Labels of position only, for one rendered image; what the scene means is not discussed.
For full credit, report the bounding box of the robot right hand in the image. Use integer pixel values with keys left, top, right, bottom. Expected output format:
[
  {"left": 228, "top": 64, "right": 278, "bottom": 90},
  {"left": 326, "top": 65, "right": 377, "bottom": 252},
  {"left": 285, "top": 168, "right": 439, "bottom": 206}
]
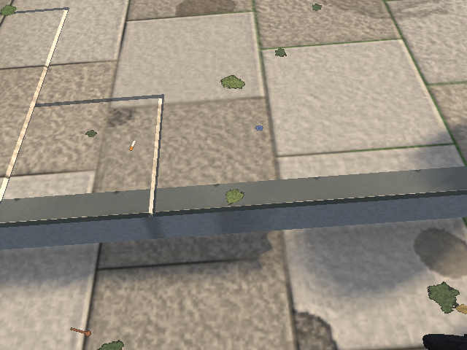
[{"left": 422, "top": 334, "right": 467, "bottom": 350}]

